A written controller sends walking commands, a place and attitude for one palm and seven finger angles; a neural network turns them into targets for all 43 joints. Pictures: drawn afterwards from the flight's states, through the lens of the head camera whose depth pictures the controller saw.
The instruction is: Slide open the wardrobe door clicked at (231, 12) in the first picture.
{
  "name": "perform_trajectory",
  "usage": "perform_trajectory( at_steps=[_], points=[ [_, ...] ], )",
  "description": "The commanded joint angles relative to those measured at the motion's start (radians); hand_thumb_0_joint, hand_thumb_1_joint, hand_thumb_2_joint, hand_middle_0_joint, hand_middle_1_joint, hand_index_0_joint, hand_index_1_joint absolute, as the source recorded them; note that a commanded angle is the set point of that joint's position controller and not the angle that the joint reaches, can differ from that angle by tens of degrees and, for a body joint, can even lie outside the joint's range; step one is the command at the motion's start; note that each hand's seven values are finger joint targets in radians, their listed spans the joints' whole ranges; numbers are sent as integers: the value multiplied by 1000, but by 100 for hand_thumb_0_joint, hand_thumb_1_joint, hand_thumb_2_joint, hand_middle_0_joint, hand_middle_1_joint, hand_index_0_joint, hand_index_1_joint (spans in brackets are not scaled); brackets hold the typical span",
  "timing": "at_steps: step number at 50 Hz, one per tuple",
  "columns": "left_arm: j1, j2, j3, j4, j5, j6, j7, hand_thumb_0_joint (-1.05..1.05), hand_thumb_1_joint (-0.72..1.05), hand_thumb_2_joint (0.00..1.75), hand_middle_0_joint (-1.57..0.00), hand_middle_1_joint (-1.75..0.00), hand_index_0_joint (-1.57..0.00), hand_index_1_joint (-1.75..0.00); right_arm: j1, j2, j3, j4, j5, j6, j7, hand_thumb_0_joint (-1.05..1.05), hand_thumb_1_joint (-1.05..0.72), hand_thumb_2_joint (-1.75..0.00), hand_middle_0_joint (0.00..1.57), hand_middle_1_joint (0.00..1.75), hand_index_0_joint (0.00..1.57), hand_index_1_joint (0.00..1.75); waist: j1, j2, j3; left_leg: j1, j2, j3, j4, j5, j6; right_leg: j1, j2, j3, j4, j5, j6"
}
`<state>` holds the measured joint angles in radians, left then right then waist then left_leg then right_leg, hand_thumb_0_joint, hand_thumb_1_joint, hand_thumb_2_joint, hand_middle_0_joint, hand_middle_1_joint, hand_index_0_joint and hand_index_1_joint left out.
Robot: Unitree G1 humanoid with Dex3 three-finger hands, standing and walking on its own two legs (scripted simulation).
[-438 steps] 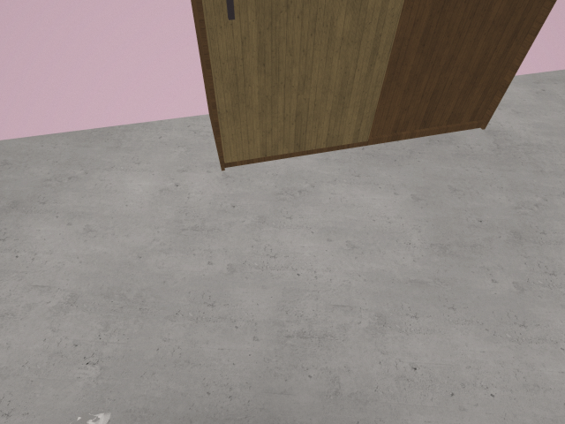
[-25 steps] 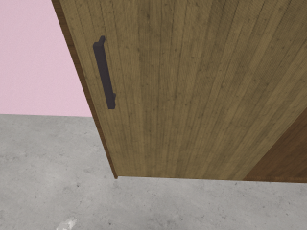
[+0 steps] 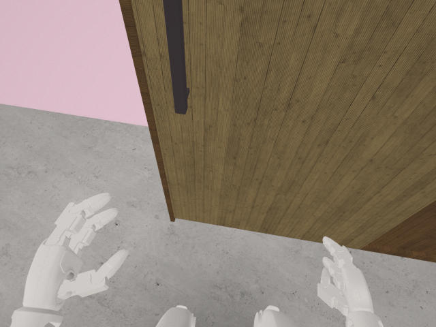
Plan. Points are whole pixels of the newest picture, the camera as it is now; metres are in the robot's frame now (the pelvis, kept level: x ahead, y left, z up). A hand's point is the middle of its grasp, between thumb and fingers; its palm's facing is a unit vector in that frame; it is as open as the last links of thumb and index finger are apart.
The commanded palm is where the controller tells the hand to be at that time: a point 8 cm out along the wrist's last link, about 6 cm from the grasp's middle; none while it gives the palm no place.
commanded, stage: raise the hand with hooked fingers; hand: left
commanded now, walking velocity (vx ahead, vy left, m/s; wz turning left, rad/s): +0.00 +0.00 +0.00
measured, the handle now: (180, 53) +0.54 +0.15 +0.19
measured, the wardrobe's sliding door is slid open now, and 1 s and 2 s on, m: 0.00 0.00 0.00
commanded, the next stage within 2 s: move the hooked fingers beside the handle in 1.50 s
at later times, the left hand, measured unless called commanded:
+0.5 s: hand (79, 206) +0.25 +0.24 +0.12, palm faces +0.00 -1.00 -0.09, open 12.6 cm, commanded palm +0.22 +0.29 +0.14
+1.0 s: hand (45, 147) +0.29 +0.27 +0.19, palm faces +0.04 -1.00 -0.08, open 14.0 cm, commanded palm +0.26 +0.32 +0.20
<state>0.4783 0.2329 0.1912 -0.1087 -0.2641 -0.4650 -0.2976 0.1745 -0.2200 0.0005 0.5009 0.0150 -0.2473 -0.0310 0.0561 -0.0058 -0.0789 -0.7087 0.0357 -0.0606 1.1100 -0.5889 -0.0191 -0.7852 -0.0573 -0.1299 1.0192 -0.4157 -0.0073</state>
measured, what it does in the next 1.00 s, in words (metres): rises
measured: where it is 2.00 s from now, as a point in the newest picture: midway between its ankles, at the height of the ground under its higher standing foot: outside the picture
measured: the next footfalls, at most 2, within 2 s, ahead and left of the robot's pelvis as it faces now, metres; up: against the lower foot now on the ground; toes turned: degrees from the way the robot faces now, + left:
none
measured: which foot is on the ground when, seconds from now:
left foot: down 0.00-1.00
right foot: down 0.00-1.00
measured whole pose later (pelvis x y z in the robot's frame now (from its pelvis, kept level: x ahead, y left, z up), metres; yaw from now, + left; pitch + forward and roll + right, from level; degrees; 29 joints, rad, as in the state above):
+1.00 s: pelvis +0.02 +0.00 +0.06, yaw -1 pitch +1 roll -1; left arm -0.02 0.43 0.45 0.20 -0.35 -0.04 -0.47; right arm 0.27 -0.26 0.07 0.59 0.05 -0.26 -0.11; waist 0.04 0.04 -0.03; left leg -0.27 0.03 -0.01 0.65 -0.41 -0.01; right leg -0.37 -0.04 -0.10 0.60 -0.26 0.00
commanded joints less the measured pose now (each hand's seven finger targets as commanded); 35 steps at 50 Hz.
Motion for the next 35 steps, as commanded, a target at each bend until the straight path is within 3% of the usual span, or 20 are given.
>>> perform_trajectory(
  at_steps=[1,2,4,7,9,11,12,14,17,20,23,27,30,35],
  points=[
    [-48,151,95,-173,-43,108,-64,0,18,59,-25,-76,-25,-76,5,-142,-58,-136,31,-45,-28,0,-90,-90,20,30,20,30,-59,48,-243,37,-44,33,-252,353,28,308,45,71,-186,183,-3],
    [-31,179,144,-143,-63,145,-66,0,15,58,-25,-78,-25,-78,-9,-139,-54,-138,30,-41,-31,0,-90,-90,20,30,20,30,-35,44,-237,43,-46,29,-266,383,23,343,49,64,-182,213,-11],
    [-8,170,169,-214,-80,171,-50,0,11,56,-26,-81,-26,-81,-15,-123,-49,-150,28,-43,-29,0,-90,-90,20,30,20,30,-14,46,-294,79,-44,26,-290,462,18,385,44,45,-175,294,-9],
    [-27,171,191,-204,-93,173,-13,0,4,53,-26,-86,-26,-86,-18,-114,-40,-138,22,-49,-26,0,-90,-90,20,30,20,30,-10,8,-215,74,-42,18,-318,470,10,381,53,29,-186,292,-11],
    [-41,149,160,-223,-83,157,-4,0,-1,51,-27,-88,-27,-88,6,-119,-39,-132,22,-56,-23,0,-90,-90,20,30,20,30,-27,41,-211,105,-39,25,-331,466,9,352,52,26,-198,277,-5],
    [-73,165,167,-193,-79,151,-2,0,-6,49,-27,-92,-27,-92,19,-132,-38,-124,23,-62,-25,0,-90,-90,20,30,20,30,-39,11,-176,87,-39,25,-345,406,10,341,49,31,-222,215,-1],
    [-98,180,169,-183,-77,152,-10,0,-8,48,-27,-93,-27,-93,16,-138,-35,-126,23,-64,-28,0,-90,-90,20,30,20,30,-39,11,-152,91,-37,23,-352,405,11,345,52,31,-225,209,-7],
    [-118,194,172,-193,-75,151,-26,0,-13,46,-27,-96,-27,-96,36,-146,-36,-124,27,-71,-33,0,-90,-90,20,30,20,30,-41,40,-193,129,-37,29,-361,421,12,363,46,38,-239,228,-5],
    [-184,229,184,-201,-82,162,-39,0,-20,43,-28,-100,-28,-100,37,-155,-28,-119,30,-81,-41,0,-90,-90,20,30,20,30,-41,74,-165,158,-37,22,-382,435,11,380,48,36,-254,238,-11],
    [-208,257,214,-217,-88,168,-39,0,-27,40,-28,-105,-28,-105,46,-154,-26,-110,33,-90,-46,0,-90,-90,20,30,20,30,-32,120,-192,213,-35,25,-401,488,9,413,46,35,-273,287,-10],
    [-245,266,228,-192,-97,189,-44,0,-34,37,-29,-110,-29,-110,48,-157,-22,-103,34,-89,-48,0,-90,-90,20,30,20,30,-31,110,-174,244,-33,26,-424,538,6,446,50,31,-292,340,-11],
    [-322,298,252,-120,-108,239,-68,0,-43,33,-29,-115,-29,-115,41,-169,-15,-97,36,-83,-55,0,-90,-90,20,30,20,30,-28,103,-124,255,-34,29,-455,513,11,475,51,37,-331,343,-12],
    [-388,318,263,-94,-108,274,-90,0,-50,30,-30,-120,-30,-120,38,-169,-11,-97,38,-80,-61,0,-90,-90,20,30,20,30,-29,115,-139,286,-34,35,-478,511,14,496,48,41,-358,351,-7],
    [-505,363,302,-18,-118,313,-122,0,-50,30,-30,-120,-30,-120,29,-172,0,-84,38,-77,-73,0,-90,-90,20,30,20,30,-30,70,-123,311,-34,35,-513,493,21,532,50,45,-399,349,-6]
  ],
)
